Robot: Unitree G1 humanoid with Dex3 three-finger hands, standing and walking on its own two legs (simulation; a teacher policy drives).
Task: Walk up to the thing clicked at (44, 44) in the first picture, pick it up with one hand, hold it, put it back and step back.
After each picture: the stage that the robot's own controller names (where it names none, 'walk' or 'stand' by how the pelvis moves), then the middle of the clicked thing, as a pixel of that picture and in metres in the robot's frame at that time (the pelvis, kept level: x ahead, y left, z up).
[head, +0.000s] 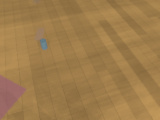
stand; (43, 44) +1.33 +0.43 -0.72
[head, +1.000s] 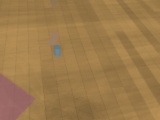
walk; (57, 50) +1.22 +0.19 -0.70
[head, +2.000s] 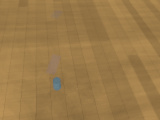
walk; (56, 83) +0.77 +0.17 -0.71
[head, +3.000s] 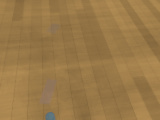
stand; (50, 119) +0.46 +0.21 -0.71
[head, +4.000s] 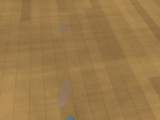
stand; out of the picture +0.42 +0.05 -0.71
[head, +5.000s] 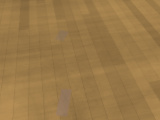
stand; out of the picture +0.39 +0.09 -0.70
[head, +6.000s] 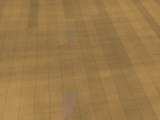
walk; out of the picture +0.37 +0.05 -0.72
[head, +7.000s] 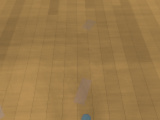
stand; out of the picture +0.41 +0.01 -0.69
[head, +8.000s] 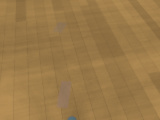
walk; out of the picture +0.40 +0.07 -0.70
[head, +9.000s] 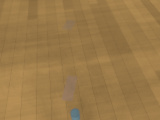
stand; (75, 115) +0.47 +0.07 -0.69
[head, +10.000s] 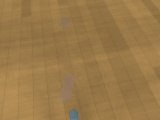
stand; (73, 116) +0.43 +0.09 -0.70
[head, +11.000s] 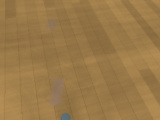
stand; out of the picture +0.41 +0.07 -0.69
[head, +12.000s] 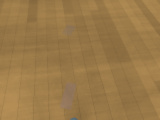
stand; out of the picture +0.42 +0.05 -0.70
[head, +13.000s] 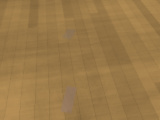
stand; out of the picture +0.41 +0.08 -0.72
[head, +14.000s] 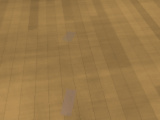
stand; out of the picture +0.40 +0.07 -0.72
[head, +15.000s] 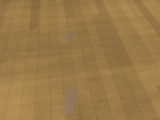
stand; out of the picture +0.39 +0.07 -0.72
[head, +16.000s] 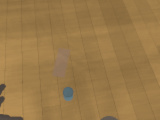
go down; (68, 94) +0.44 +0.06 -0.58
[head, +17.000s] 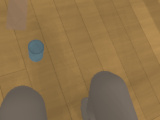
go down; (36, 51) +0.51 +0.09 -0.30
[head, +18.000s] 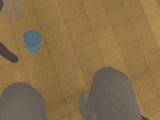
close in; (32, 42) +0.50 +0.08 -0.29
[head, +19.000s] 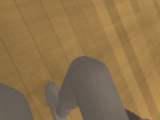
close in; out of the picture +0.51 +0.12 -0.27
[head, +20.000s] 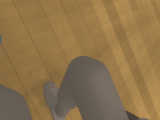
close; out of the picture +0.48 +0.12 -0.26
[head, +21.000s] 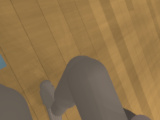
close; out of the picture +0.42 +0.09 -0.30
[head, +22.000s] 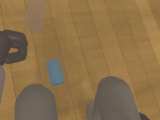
lift; (55, 72) +0.41 +0.04 -0.34
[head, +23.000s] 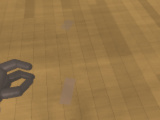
go down; out of the picture +0.34 +0.03 -0.67
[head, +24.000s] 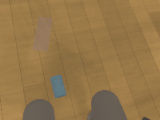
stand; (58, 86) +0.39 +0.04 -0.46
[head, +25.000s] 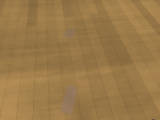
stand; out of the picture +0.32 +0.02 -0.68
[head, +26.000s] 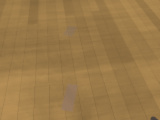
stand; out of the picture +0.32 +0.03 -0.68
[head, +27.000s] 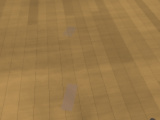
stand; out of the picture +0.33 +0.03 -0.68
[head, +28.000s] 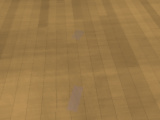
stand; out of the picture +0.34 +0.03 -0.74
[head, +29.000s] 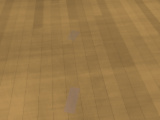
stand; out of the picture +0.32 +0.04 -0.75
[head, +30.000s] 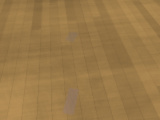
stand; out of the picture +0.32 +0.04 -0.75
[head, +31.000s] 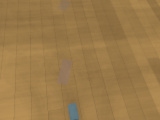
walk; (73, 112) +0.40 +0.01 -0.73
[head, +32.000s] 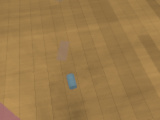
walk; (71, 81) +0.67 +0.11 -0.71
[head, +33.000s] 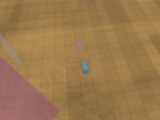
stand; (85, 67) +0.97 +0.04 -0.73
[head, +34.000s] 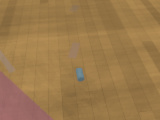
stand; (79, 74) +0.91 +0.03 -0.74
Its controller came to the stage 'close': yes
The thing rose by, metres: 0.01
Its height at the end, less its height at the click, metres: -0.02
